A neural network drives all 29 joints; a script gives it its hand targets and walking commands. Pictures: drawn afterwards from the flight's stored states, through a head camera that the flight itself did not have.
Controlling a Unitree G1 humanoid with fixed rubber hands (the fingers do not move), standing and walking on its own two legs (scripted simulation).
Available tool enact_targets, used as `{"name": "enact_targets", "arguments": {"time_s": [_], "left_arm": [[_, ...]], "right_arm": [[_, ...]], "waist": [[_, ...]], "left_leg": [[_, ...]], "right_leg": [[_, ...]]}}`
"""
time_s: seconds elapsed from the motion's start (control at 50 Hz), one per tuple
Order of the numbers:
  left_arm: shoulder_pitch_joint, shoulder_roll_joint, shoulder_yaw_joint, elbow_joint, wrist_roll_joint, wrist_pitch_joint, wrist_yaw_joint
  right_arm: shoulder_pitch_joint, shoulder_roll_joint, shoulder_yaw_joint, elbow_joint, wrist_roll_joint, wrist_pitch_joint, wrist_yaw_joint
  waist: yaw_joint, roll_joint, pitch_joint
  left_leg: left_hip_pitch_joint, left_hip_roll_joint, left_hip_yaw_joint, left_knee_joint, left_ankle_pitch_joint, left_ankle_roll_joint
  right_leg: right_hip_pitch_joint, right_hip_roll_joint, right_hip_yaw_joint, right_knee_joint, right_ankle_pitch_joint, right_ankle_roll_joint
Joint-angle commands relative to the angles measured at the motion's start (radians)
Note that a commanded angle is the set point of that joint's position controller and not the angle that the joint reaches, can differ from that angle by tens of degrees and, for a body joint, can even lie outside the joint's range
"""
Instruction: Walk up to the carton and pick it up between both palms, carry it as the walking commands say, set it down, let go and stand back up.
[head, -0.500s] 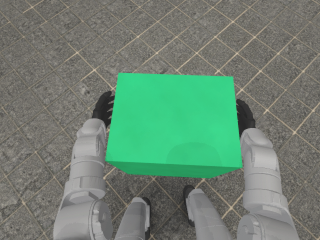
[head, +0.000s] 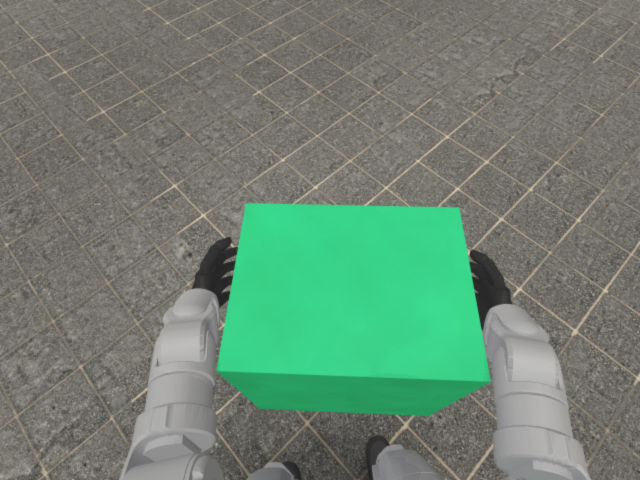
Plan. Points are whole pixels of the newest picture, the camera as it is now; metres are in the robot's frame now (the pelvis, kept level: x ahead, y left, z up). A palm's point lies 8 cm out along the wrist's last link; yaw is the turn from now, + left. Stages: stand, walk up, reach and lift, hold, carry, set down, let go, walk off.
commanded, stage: reach and lift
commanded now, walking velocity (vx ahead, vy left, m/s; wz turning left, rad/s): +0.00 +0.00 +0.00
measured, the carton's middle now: (346, 321) +0.32 -0.04 -0.09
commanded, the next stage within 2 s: none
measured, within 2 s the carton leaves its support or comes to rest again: neither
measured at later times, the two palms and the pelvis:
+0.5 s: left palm (193, 285) +0.33 +0.15 +0.04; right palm (515, 301) +0.28 -0.22 +0.04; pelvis +0.00 -0.01 +0.02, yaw +0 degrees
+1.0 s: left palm (172, 305) +0.31 +0.16 +0.05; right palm (509, 307) +0.27 -0.21 +0.05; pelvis +0.01 +0.00 +0.02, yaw -1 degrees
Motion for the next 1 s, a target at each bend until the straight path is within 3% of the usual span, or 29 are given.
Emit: {"name": "enact_targets", "arguments": {"time_s": [0.0, 0.18, 0.28, 0.36, 0.46, 0.56, 0.7, 0.76, 0.84, 0.98], "left_arm": [[-0.506, -0.951, -0.578, -0.072, -0.159, -0.021, -0.215], [-0.493, -0.912, -0.553, -0.074, -0.159, 0.024, -0.231], [-0.499, -0.901, -0.554, -0.11, -0.164, 0.056, -0.229], [-0.474, -0.89, -0.573, -0.159, -0.174, 0.082, -0.226], [-0.445, -0.885, -0.619, -0.241, -0.2, 0.118, -0.214], [-0.384, -0.848, -0.626, -0.31, -0.203, 0.155, -0.194], [-0.322, -0.805, -0.646, -0.396, -0.215, 0.185, -0.166], [-0.295, -0.797, -0.673, -0.441, -0.226, 0.192, -0.151], [-0.268, -0.764, -0.669, -0.47, -0.219, 0.203, -0.134], [-0.235, -0.727, -0.65, -0.488, -0.212, 0.218, -0.107]], "right_arm": [[-0.601, 0.898, 0.634, -0.137, 0.19, -0.016, 0.179], [-0.598, 0.909, 0.649, -0.16, 0.185, 0.044, 0.148], [-0.58, 0.922, 0.649, -0.163, 0.194, 0.086, 0.138], [-0.577, 0.928, 0.687, -0.221, 0.215, 0.112, 0.131], [-0.504, 0.911, 0.709, -0.27, 0.221, 0.149, 0.117], [-0.439, 0.867, 0.727, -0.325, 0.225, 0.185, 0.104], [-0.391, 0.823, 0.759, -0.389, 0.23, 0.205, 0.093], [-0.379, 0.81, 0.783, -0.431, 0.243, 0.203, 0.089], [-0.346, 0.754, 0.762, -0.438, 0.229, 0.204, 0.081], [-0.345, 0.704, 0.756, -0.445, 0.215, 0.207, 0.077]], "waist": [[-0.003, -0.009, -0.55], [0.0, -0.053, -0.421], [0.003, -0.026, -0.367], [0.011, -0.04, -0.37], [-0.007, -0.037, -0.35], [-0.005, -0.019, -0.292], [0.014, -0.019, -0.26], [0.019, -0.004, -0.289], [0.017, 0.015, -0.253], [0.048, -0.009, -0.196]], "left_leg": [[0.19, -0.104, 0.009, -0.13, 0.196, 0.012], [0.248, -0.107, 0.008, -0.218, 0.122, 0.03], [0.276, -0.106, 0.007, -0.255, 0.109, 0.029], [0.317, -0.111, 0.01, -0.271, 0.133, 0.028], [0.369, -0.107, 0.003, -0.289, 0.183, 0.022], [0.381, -0.104, 0.001, -0.305, 0.213, 0.014], [0.426, -0.091, -0.003, -0.317, 0.245, 0.009], [0.466, -0.086, -0.009, -0.316, 0.313, 0.005], [0.47, -0.082, -0.013, -0.32, 0.316, -0.003], [0.463, -0.075, -0.009, -0.327, 0.264, -0.004]], "right_leg": [[0.467, 0.132, -0.019, -0.034, 0.207, -0.025], [0.556, 0.119, -0.008, -0.118, 0.138, -0.008], [0.588, 0.117, -0.006, -0.148, 0.123, -0.007], [0.627, 0.117, -0.006, -0.168, 0.155, 0.001], [0.657, 0.121, -0.002, -0.186, 0.216, 0.0], [0.668, 0.123, 0.001, -0.206, 0.239, -0.003], [0.669, 0.127, 0.001, -0.227, 0.207, -0.01], [0.686, 0.131, 0.005, -0.227, 0.249, -0.013], [0.681, 0.132, 0.006, -0.233, 0.225, -0.02], [0.658, 0.128, 0.003, -0.234, 0.156, -0.027]]}}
